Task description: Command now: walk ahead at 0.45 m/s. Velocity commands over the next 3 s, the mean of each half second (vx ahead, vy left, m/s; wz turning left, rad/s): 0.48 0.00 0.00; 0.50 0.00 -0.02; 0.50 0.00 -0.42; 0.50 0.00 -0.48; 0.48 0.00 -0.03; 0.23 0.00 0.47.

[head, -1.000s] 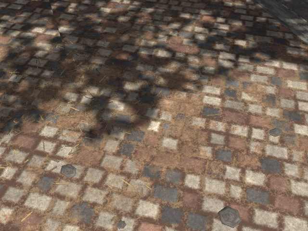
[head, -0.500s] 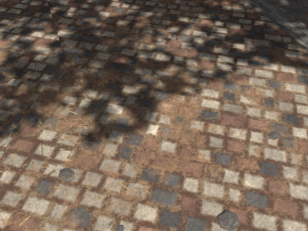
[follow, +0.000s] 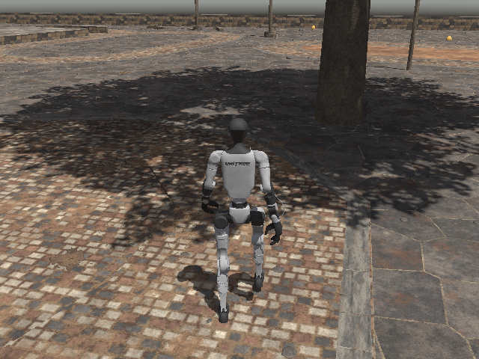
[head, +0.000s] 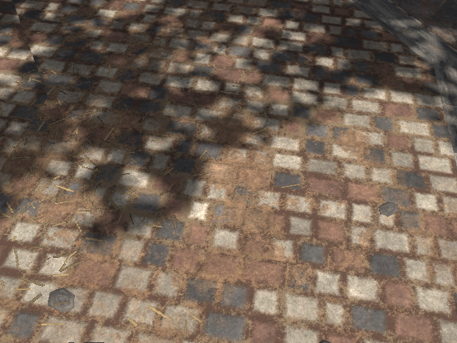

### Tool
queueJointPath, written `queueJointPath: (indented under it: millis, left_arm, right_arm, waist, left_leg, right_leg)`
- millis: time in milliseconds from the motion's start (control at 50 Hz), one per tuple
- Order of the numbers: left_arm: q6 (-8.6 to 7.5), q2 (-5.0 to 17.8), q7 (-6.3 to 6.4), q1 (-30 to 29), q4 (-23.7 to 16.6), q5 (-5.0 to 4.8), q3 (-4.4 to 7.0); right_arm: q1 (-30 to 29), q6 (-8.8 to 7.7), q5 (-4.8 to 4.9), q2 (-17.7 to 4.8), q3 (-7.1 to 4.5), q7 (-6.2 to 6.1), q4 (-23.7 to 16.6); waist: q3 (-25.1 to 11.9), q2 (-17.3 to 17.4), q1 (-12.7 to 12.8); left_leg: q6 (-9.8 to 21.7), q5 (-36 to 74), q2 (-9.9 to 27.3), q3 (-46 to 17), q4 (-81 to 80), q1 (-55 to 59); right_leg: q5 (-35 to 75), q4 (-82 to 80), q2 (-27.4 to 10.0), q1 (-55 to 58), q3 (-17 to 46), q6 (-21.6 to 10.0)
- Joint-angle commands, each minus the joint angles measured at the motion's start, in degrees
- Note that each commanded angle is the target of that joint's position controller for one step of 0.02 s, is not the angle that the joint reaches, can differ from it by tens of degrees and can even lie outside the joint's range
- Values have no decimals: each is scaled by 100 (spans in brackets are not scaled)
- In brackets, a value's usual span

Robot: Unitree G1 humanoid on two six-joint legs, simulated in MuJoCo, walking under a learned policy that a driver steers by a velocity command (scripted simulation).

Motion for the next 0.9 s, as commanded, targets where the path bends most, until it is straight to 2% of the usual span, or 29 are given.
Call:
queueJointPath:
  millis: [20, 60, 80, 100, 120, 140, 160, 180, 200, 220, 240, 260, 280, 320, 380, 460, 560, 620, 640, 660, 680, 700, 720, 740, 760, 780, 800, 840, 900]
  left_arm:
    - [-73, 364, -48, -816, -611, -33, 39]
    - [-89, 598, -62, -406, -548, -16, 154]
    - [-76, 762, -44, 173, -397, -17, 254]
    - [-40, 952, -6, 1114, -99, -39, 385]
    - [1, 1259, 53, 2106, 129, 5, 485]
    - [6, 1650, 5, 2491, 302, 107, 539]
    - [-14, 1073, -11, 2271, 291, 86, 385]
    - [-65, 865, -3, 1653, 205, 79, 314]
    - [-118, 727, -17, 1130, 89, 109, 265]
    - [-164, 593, -51, 844, 66, 170, 228]
    - [-198, 474, -66, 721, 87, 228, 191]
    - [-205, 404, -86, 710, 132, 221, 173]
    - [-213, 408, -82, 788, 198, 193, 168]
    - [-225, 571, -18, 1009, 316, 178, 196]
    - [-183, 768, 119, 1362, 420, 173, 244]
    - [-124, 858, 204, 1780, 542, 101, 255]
    - [19, 896, 218, 2294, 794, 56, 287]
    - [117, 1022, 238, 2177, 786, 53, 343]
    - [149, 1032, 239, 2042, 748, 59, 341]
    - [170, 873, 241, 2024, 696, 102, 277]
    - [151, 636, 251, 2118, 518, 238, 160]
    - [5, -105, 173, 2789, 535, 155, -32]
    - [-126, 628, 164, 2314, 561, -12, 121]
    - [-213, 876, 151, 1780, 394, -131, 195]
    - [-230, 830, 191, 1551, 364, -99, 194]
    - [-194, 779, 221, 1407, 355, 9, 237]
    - [-129, 666, 214, 1557, 363, 31, 240]
    - [-10, 443, 209, 1658, 385, 54, 216]
    - [61, 439, 232, 1106, 167, 119, 226]
  right_arm:
    - [91, -52, 88, -1113, -222, -56, -170]
    - [-45, 2, 46, -1220, -278, -51, -224]
    - [-130, 60, 4, -1269, -304, -46, -259]
    - [-189, 122, -40, -1199, -282, -42, -312]
    - [-148, 140, -123, -1006, -198, -30, -452]
    - [719, 18, -78, 1, 59, 62, -484]
    - [292, -162, 80, -553, -58, 111, -451]
    - [-371, -269, 249, -960, -177, 126, -719]
    - [-718, -315, 243, -1016, -184, 78, -818]
    - [-844, -292, 164, -982, -229, 26, -831]
    - [-690, -215, 107, -887, -249, 6, -812]
    - [-590, -136, 91, -758, -245, -3, -800]
    - [-573, -72, 82, -671, -243, -14, -817]
    - [-913, 9, 43, -687, -260, -34, -978]
    - [-1670, -1, -34, -746, -281, -24, -1270]
    - [-2516, -81, 3, -617, -216, 63, -1509]
    - [-3242, -137, 76, -675, -170, 226, -1831]
    - [-2953, -185, 93, -923, -250, 298, -1859]
    - [-2410, -195, 87, -1085, -343, 291, -1718]
    - [-1400, -195, 75, -1383, -499, 249, -1408]
    - [-296, -166, -1, -1862, -622, 189, -1199]
    - [-116, -132, -11, -2064, -653, 240, -1067]
    - [-333, -148, 34, -1436, -485, 250, -1143]
    - [-842, -165, 30, -1200, -410, 226, -1259]
    - [-1285, -175, -6, -1093, -365, 230, -1357]
    - [-1527, -178, -48, -918, -317, 247, -1392]
    - [-1599, -193, -107, -888, -300, 250, -1370]
    - [-1518, -216, -69, -896, -309, 258, -1282]
    - [-1275, -209, -51, -1106, -361, 166, -1155]
  waist:
    - [779, 765, 221]
    - [353, 848, 556]
    - [-85, 937, 884]
    - [-640, 894, 1333]
    - [-1329, 409, 1646]
    - [-2368, -1405, 1084]
    - [-2049, -993, 1249]
    - [-969, -745, 1101]
    - [-564, -116, 907]
    - [-293, 92, 706]
    - [-293, -53, 485]
    - [-257, -139, 389]
    - [-175, -152, 335]
    - [62, -116, 334]
    - [232, 17, 509]
    - [281, 3, 794]
    - [409, -25, 987]
    - [161, -223, 691]
    - [-175, -271, 362]
    - [-817, -197, -61]
    - [-1763, 574, -343]
    - [-2342, 2066, 96]
    - [-1882, 1302, -116]
    - [-1104, 1063, -27]
    - [-736, 558, 167]
    - [-402, 389, 307]
    - [-382, 623, 497]
    - [-278, 591, 617]
    - [2, 454, 554]
  left_leg:
    - [763, 2426, 1485, -528, -371, -731]
    - [614, 4090, 1591, -407, 298, -276]
    - [527, 5107, 1534, -290, 1034, -205]
    - [385, 5485, 1303, -121, 2174, -520]
    - [247, 3949, 1036, -29, 3906, -1847]
    - [-83, -545, -180, -176, 6146, -3824]
    - [51, -1307, -70, -928, 6967, -4458]
    - [172, -896, 237, -771, 7154, -4921]
    - [223, -313, 566, -670, 6887, -4666]
    - [209, 33, 777, -591, 6544, -4370]
    - [211, 236, 955, -649, 6304, -3957]
    - [192, 275, 997, -633, 6107, -3768]
    - [159, 259, 1034, -584, 5904, -3736]
    - [39, 511, 1116, -498, 5421, -4049]
    - [-142, 1458, 1141, -458, 4342, -4676]
    - [-194, 2486, 852, -168, 2893, -4380]
    - [-65, 2138, 689, -164, 2137, -4536]
    - [170, 1456, 486, -41, 1910, -3943]
    - [300, 1383, 296, 131, 1793, -3149]
    - [504, 1473, 290, 114, 1854, -1726]
    - [920, 1510, 1496, -1320, 2018, 65]
    - [1807, 246, 2518, -4041, 1189, 1672]
    - [1544, -298, 2296, -3991, 860, 1384]
    - [1280, 87, 2114, -3065, 768, 627]
    - [1171, 781, 1910, -2441, 611, -175]
    - [1099, 1209, 1679, -1974, 405, -808]
    - [1114, 1492, 1604, -1718, 255, -1191]
    - [1200, 1826, 1491, -1345, 10, -1530]
    - [1230, 2219, 1439, -956, -205, -1593]
  right_leg:
    - [329, -665, 183, 369, -41, -171]
    - [112, -702, 364, 968, -83, -376]
    - [-72, -609, 535, 1688, -185, -504]
    - [-131, -627, 659, 2865, -278, -656]
    - [-512, -491, -259, 4610, 802, -965]
    - [-2272, -1460, -1750, 6276, 3896, -1983]
    - [-2914, -2360, -1690, 5899, 4761, -1840]
    - [-2581, -2448, -1563, 4980, 3863, -1559]
    - [-1803, -2564, -1368, 4044, 3072, -1426]
    - [-1049, -2672, -1151, 3287, 2429, -1334]
    - [-749, -2808, -950, 2856, 1987, -1263]
    - [-667, -2949, -851, 2616, 1769, -1274]
    - [-585, -3072, -801, 2435, 1575, -1317]
    - [-524, -3291, -794, 2249, 1335, -1387]
    - [-376, -3406, -779, 2527, 1142, -1353]
    - [-89, -3355, -566, 2726, 638, -1114]
    - [176, -2930, -919, 3744, 654, -1057]
    - [1340, -2335, -1091, 4184, 690, -905]
    - [2318, -1682, -939, 4142, 531, -802]
    - [2596, -514, -620, 3676, 294, -638]
    - [861, 1424, -205, 2415, -1, -423]
    - [-2947, 3108, 846, 190, 293, -113]
    - [-3076, 3687, 518, -465, 950, -230]
    - [-2505, 3676, 228, -746, 829, -331]
    - [-1955, 3422, -78, -487, 669, -307]
    - [-1608, 3085, -245, -279, 617, -273]
    - [-1410, 2918, -384, 90, 658, -235]
    - [-1315, 2586, -454, 261, 588, -123]
    - [-655, 1771, -494, -216, 507, 55]
Next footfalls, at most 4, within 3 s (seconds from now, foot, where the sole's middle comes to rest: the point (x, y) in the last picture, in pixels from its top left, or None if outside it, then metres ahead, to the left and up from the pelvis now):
0.12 right None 0.26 -0.13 -0.77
0.66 left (177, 316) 0.56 0.11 -0.77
1.22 right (247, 223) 0.87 -0.13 -0.77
1.70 left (208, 154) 1.19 -0.02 -0.77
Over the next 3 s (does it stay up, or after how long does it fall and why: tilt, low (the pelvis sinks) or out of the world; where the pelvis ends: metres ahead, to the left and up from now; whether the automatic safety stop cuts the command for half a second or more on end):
stays up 1.49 -0.36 0.00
